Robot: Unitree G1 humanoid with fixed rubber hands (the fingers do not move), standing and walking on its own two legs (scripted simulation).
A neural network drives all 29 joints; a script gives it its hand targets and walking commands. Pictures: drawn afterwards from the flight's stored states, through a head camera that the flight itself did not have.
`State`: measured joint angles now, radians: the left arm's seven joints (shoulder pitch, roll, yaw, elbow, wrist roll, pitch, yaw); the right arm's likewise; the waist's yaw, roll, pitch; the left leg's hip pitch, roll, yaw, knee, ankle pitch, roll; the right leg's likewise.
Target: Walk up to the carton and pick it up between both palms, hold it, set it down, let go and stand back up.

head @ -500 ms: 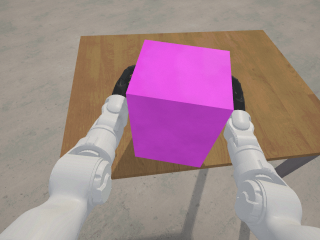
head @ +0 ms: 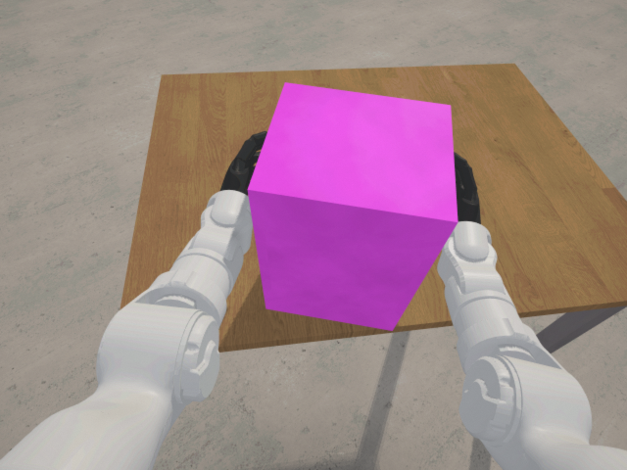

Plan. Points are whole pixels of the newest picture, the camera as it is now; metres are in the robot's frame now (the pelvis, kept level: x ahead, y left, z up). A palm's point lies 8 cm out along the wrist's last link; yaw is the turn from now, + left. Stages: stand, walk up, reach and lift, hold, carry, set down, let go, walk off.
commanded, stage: reach and lift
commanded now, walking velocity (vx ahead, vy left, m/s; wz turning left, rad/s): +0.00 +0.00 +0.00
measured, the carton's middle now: (345, 221) +0.42 -0.07 +0.06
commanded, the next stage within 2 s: none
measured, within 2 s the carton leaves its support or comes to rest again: leaves its support in 0.14 s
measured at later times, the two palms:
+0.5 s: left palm (237, 197) +0.43 +0.07 +0.11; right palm (470, 225) +0.38 -0.21 +0.10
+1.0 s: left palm (225, 177) +0.43 +0.08 +0.15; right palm (468, 208) +0.38 -0.20 +0.12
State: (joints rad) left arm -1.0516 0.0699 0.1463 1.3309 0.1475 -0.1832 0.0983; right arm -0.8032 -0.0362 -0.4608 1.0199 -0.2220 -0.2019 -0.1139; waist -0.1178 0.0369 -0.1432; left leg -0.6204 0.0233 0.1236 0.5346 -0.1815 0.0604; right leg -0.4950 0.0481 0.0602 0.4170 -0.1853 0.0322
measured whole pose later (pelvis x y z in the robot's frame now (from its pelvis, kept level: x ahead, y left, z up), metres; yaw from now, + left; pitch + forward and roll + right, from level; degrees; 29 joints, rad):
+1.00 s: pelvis -0.02 +0.00 +0.00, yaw +0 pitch +12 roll -3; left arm -1.02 0.03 0.15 1.21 0.13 -0.07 0.13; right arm -0.80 -0.04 -0.48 1.03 -0.17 -0.17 -0.14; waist -0.06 0.04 -0.21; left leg -0.57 0.03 0.12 0.52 -0.16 0.06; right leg -0.46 0.05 0.06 0.42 -0.17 0.03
